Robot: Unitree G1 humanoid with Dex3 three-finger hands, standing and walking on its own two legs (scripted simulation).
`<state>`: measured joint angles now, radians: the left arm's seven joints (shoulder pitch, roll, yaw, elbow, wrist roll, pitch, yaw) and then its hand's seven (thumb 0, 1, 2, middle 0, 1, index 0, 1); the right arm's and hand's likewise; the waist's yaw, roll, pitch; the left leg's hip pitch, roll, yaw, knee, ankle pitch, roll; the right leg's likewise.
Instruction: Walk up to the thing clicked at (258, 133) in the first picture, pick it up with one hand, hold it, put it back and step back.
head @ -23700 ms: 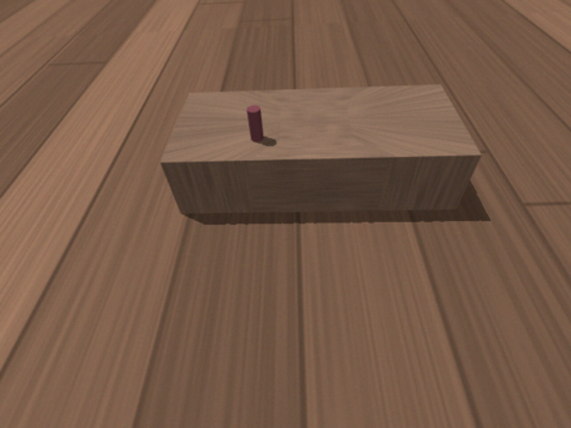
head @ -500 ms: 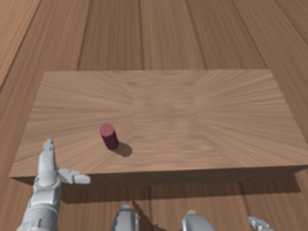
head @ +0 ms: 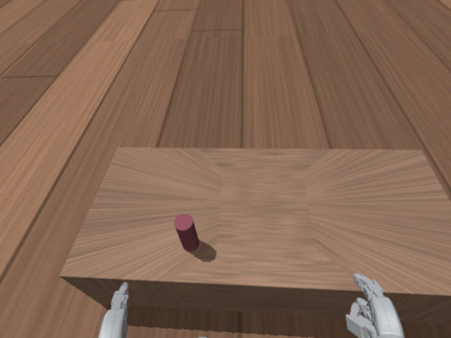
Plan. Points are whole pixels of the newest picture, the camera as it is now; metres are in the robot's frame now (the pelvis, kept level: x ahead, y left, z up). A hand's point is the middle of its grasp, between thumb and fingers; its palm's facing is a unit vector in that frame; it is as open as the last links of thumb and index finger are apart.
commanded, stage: home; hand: left
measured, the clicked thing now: (187, 233) +0.49 +0.19 -0.33
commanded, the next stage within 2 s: stand in 1.84 s
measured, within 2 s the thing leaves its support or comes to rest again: neither
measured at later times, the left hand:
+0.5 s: hand out of the picture +0.13 +0.21 -0.10, palm faces -0.05 -0.93 -0.36, open 17.6 cm
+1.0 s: hand out of the picture +0.02 +0.26 -0.11, palm faces -0.04 -0.93 -0.37, open 17.6 cm
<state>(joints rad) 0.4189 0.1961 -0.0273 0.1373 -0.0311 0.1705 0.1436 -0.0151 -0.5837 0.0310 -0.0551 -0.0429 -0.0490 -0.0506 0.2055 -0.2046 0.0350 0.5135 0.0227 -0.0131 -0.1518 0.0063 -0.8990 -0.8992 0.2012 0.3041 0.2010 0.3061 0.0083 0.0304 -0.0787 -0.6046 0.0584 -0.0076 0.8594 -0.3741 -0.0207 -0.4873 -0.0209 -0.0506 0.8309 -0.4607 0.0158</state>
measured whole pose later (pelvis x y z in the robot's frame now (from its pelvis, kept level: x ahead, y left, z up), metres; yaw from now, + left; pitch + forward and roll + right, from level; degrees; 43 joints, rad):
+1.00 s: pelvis -0.02 +0.01 +0.04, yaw +0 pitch -4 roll +0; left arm 0.22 0.33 -0.01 1.07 0.03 0.01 0.02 -0.01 -0.57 0.04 -0.05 -0.05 -0.05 -0.05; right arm 0.20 -0.32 -0.01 1.06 -0.03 0.03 0.00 0.00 -0.90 -0.90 0.20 0.30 0.20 0.31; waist 0.00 0.04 0.03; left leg -0.20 0.02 0.03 0.41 -0.14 0.00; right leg -0.11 -0.05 -0.03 0.41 -0.23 0.04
